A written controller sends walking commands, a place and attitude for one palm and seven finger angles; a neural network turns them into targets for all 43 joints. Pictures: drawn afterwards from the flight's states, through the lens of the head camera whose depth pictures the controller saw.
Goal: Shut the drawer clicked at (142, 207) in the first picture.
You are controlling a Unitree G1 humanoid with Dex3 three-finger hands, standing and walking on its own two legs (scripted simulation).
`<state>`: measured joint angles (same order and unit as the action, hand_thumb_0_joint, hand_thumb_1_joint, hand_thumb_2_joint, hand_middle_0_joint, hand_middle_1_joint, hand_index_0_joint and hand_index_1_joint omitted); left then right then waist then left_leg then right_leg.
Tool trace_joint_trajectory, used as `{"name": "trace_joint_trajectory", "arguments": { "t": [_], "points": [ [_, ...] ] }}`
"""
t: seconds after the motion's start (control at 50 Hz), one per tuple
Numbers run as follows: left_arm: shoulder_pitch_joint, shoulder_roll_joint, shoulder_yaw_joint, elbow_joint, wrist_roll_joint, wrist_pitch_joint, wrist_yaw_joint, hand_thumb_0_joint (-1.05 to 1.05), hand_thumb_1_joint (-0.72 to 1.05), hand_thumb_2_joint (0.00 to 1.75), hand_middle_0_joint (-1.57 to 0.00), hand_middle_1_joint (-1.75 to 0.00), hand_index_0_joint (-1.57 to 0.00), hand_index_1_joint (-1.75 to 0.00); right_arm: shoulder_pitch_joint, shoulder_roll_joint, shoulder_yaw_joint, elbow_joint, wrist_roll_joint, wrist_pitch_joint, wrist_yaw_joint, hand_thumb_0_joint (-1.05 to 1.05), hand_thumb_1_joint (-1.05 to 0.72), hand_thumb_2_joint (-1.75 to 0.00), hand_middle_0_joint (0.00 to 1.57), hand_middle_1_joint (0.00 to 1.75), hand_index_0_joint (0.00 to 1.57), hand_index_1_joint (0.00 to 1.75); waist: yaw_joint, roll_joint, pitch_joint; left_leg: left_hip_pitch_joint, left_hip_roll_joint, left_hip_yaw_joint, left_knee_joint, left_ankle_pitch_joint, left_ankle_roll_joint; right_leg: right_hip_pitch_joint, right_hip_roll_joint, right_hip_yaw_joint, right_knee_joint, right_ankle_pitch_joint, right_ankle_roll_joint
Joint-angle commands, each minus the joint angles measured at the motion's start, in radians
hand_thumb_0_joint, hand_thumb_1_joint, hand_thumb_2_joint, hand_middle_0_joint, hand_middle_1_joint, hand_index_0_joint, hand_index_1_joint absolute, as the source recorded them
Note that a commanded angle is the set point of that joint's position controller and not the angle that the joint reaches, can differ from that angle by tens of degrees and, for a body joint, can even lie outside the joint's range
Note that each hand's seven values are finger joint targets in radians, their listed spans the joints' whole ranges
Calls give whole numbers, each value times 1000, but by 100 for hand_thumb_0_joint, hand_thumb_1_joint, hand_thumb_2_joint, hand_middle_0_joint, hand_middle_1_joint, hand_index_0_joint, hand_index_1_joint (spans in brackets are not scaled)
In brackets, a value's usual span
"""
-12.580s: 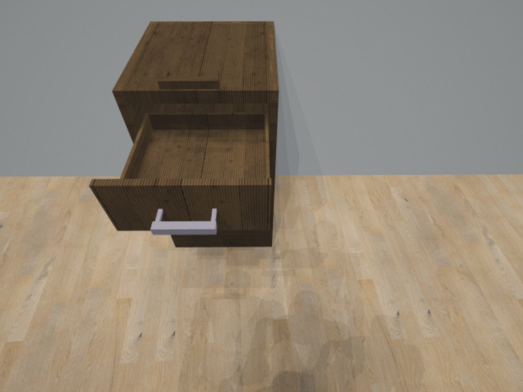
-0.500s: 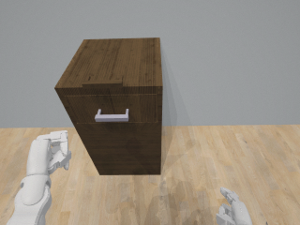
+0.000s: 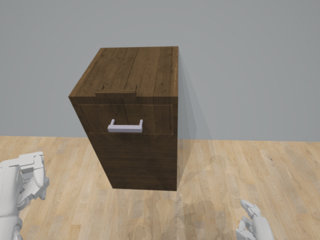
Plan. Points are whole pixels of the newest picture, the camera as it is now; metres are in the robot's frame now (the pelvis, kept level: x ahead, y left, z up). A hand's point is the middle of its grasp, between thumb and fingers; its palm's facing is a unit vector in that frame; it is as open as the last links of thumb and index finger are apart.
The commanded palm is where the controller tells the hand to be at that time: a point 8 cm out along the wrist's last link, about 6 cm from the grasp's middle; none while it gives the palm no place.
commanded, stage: step back with the hand held close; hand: left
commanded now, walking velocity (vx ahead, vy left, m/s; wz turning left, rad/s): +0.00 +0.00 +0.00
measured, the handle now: (126, 125) +0.57 +0.23 -0.11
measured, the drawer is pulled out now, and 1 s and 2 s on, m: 0.00 0.00 0.00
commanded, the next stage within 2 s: stop stepping back and stand still in 1.32 s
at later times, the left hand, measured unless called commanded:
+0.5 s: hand (43, 183) +0.17 +0.25 +0.14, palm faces +0.24 -0.84 -0.50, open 3.2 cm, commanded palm +0.11 +0.30 +0.18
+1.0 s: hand out of the picture +0.07 +0.28 +0.16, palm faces +0.40 -0.78 -0.48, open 3.2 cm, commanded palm -0.01 +0.32 +0.18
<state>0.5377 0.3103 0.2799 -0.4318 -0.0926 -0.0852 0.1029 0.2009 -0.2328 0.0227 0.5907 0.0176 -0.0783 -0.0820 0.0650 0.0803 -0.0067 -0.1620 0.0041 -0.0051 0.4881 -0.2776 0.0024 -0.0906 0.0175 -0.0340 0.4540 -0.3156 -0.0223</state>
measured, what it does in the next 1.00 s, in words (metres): shifts its weight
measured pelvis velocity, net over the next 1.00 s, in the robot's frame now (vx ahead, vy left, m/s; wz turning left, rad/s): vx -0.12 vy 0.03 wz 0.08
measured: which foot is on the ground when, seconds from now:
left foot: down 0.00-1.00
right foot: down 0.00-1.00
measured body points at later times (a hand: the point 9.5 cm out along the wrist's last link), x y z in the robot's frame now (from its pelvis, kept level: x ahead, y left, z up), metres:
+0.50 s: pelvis -0.02 +0.02 +0.00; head +0.01 +0.02 +0.45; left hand +0.16 +0.29 +0.17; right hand +0.14 -0.24 -0.09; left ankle -0.01 +0.12 -0.74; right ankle -0.04 -0.10 -0.74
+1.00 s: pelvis -0.12 +0.03 -0.01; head -0.09 +0.05 +0.43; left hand +0.04 +0.32 +0.19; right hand +0.06 -0.20 -0.09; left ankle -0.01 +0.12 -0.74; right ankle -0.04 -0.09 -0.74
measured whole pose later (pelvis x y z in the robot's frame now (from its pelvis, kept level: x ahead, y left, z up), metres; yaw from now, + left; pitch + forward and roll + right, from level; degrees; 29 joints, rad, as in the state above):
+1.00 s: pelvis -0.12 +0.03 -0.01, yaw +5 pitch +0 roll -2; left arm 0.59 0.42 0.39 -0.61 -0.02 -0.26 0.15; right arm 0.23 -0.21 0.00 0.55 -0.01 -0.07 -0.07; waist -0.03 0.01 0.06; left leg -0.46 -0.01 0.00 0.58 -0.13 0.06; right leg -0.36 0.05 0.03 0.56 -0.18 0.01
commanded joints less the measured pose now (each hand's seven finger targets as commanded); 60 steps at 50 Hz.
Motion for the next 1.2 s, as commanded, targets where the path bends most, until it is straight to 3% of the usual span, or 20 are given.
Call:
{"name": "trace_joint_trajectory", "arguments": {
  "t": [0.0, 0.08, 0.1, 0.14, 0.24, 0.34, 0.46, 0.54, 0.7, 0.78, 0.9, 0.94, 1.0, 1.02, 1.06, 1.08, 1.1, 1.14, 1.16, 1.18],
  "points": [
    [-104, 219, 130, -273, 7, -77, 22, 0, 90, 90, -140, -160, -140, -160, -137, -86, -30, -174, -4, -77, -15, 0, -90, -90, 20, 30, 20, 30, -5, -22, -84, 84, 5, 16, -39, 200, 44, -60, -32, 30, -93, 249, 7],
    [-70, 202, 119, -290, 8, -78, 28, 0, 90, 90, -140, -160, -140, -160, -134, -77, -28, -170, -3, -96, -12, 0, -90, -90, 20, 30, 20, 30, -4, -16, -78, 82, 8, 16, -36, 258, 39, -50, -33, 21, -69, 322, 5],
    [-277, 379, 307, -365, 14, -141, 40, 0, 90, 90, -140, -160, -140, -160, -99, -101, -28, -211, -5, -73, -3, 0, -90, -90, 20, 30, 20, 30, -45, 20, 53, 13, 11, -5, -25, 183, 46, -132, -83, 124, -148, 372, 5],
    [-68, 233, 201, -184, 27, -145, 22, 0, 90, 90, -140, -160, -140, -160, -113, -97, -48, -152, -13, -42, 7, 0, -90, -90, 20, 30, 20, 30, -59, -119, 56, -1, 22, -12, 16, 194, 47, -149, -115, 145, -146, 429, -2],
    [87, 166, 153, -148, 24, -147, 0, 0, 90, 90, -140, -160, -140, -160, -111, -110, -79, -175, -7, 25, 27, 0, -90, -90, 20, 30, 20, 30, -60, -87, -66, 22, 58, -7, -27, 391, 48, -71, -92, 71, -69, 506, 31],
    [123, 242, 214, -299, 19, -155, 17, 0, 90, 90, -140, -160, -140, -160, -129, -105, -80, -215, -5, 53, 16, 0, -90, -90, 20, 30, 20, 30, -51, -94, -182, 12, 68, -15, -38, 501, 48, -6, -76, 49, -21, 552, 38],
    [141, 273, 235, -399, 19, -159, 46, 0, 90, 90, -140, -160, -140, -160, -106, -109, -80, -227, -7, 46, -1, 0, -90, -90, 20, 30, 20, 30, -55, 16, -210, -33, 81, -37, -42, 516, 48, -7, -51, 45, 20, 493, 41],
    [165, 248, 230, -347, 18, -164, 48, 0, 90, 90, -140, -160, -140, -160, -94, -111, -87, -209, -10, 36, 2, 0, -90, -90, 20, 30, 20, 30, -61, 16, -164, -107, 99, -59, -78, 395, 48, -30, -35, 41, 26, 371, 39],
    [103, 232, 208, -296, 37, -189, 53, 0, 90, 90, -140, -160, -140, -160, -109, -121, -87, -206, -9, 8, 1, 0, -90, -90, 20, 30, 20, 30, -77, -35, -33, -375, 94, -101, -158, -183, 70, -37, -31, 93, -23, 89, 34],
    [56, 221, 187, -332, 58, -211, 59, 0, 90, 90, -140, -160, -140, -160, -94, -127, -82, -211, -16, -13, 0, 0, -90, -90, 20, 30, 20, 30, -81, -26, -2, -434, 97, -125, -156, -311, 80, -69, -22, 105, -42, -98, 33],
    [54, 260, 237, -403, 69, -231, 70, 0, 90, 90, -140, -160, -140, -160, -86, -128, -80, -210, -21, -46, -8, 0, -90, -90, 20, 30, 20, 30, -74, 98, -82, -505, 152, -188, -233, -342, 101, 57, 45, 74, 152, 119, 41],
    [83, 257, 255, -387, 72, -240, 67, 0, 90, 90, -140, -160, -140, -160, -87, -120, -85, -207, -21, -53, -5, 0, -90, -90, 20, 30, 20, 30, -72, 96, -105, -552, 161, -178, -213, -346, 111, 104, 47, 90, 193, 173, 42],
    [126, 256, 297, -303, 82, -249, 58, 0, 90, 90, -140, -160, -140, -160, -94, -124, -107, -205, -19, -57, 4, 0, -90, -90, 20, 30, 20, 30, -71, 43, -74, -686, 149, -131, -130, -462, 116, 118, 26, 179, 171, 59, 27],
    [112, 243, 272, -334, 77, -254, 52, 0, 90, 90, -140, -160, -140, -160, -75, -111, -108, -203, -15, -53, 13, 0, -90, -90, 20, 30, 20, 30, -80, -46, -61, -609, 101, -88, -23, -410, 87, -3, -28, 253, 71, -20, -2],
    [70, 258, 252, -339, 53, -250, 61, 0, 90, 90, -140, -160, -140, -160, -57, -92, -115, -163, -18, -37, 28, 0, -90, -90, 20, 30, 20, 30, -87, -249, -55, -312, -8, -6, 317, -212, 1, -368, -240, 477, -210, -237, -104],
    [43, 244, 217, -344, 46, -239, 70, 0, 90, 90, -140, -160, -140, -160, -64, -81, -118, -146, -20, -27, 39, 0, -90, -90, 20, 30, 20, 30, -91, -295, -71, -217, -18, -7, 461, -159, -14, -444, -317, 488, -274, -251, -146],
    [12, 238, 209, -360, 50, -239, 76, 0, 90, 90, -140, -160, -140, -160, -58, -82, -118, -141, -26, -22, 41, 0, -90, -90, 20, 30, 20, 30, -100, -303, -82, -174, -18, -17, 512, -155, -11, -472, -318, 462, -277, -175, -158],
    [5, 247, 213, -344, 58, -232, 78, 0, 90, 90, -140, -160, -140, -160, -69, -62, -101, -141, -20, -11, 32, 0, -90, -90, 20, 30, 20, 30, -102, -317, -56, -102, 0, -4, 356, -129, 5, -498, -238, 301, -211, -71, -92],
    [-6, 243, 200, -345, 57, -232, 76, 0, 90, 90, -140, -160, -140, -160, -69, -66, -92, -139, -18, -8, 26, 0, -90, -90, 20, 30, 20, 30, -109, -280, -17, -67, -2, -1, 175, -100, 8, -519, -179, 234, -159, -89, -49],
    [-9, 246, 200, -352, 53, -241, 74, 0, 90, 90, -140, -160, -140, -160, -84, -81, -89, -138, -16, -9, 15, 0, -90, -90, 20, 30, 20, 30, -107, -155, 21, -88, 18, -24, 1, -116, 22, -516, -109, 184, -57, -124, -14]
  ]
}}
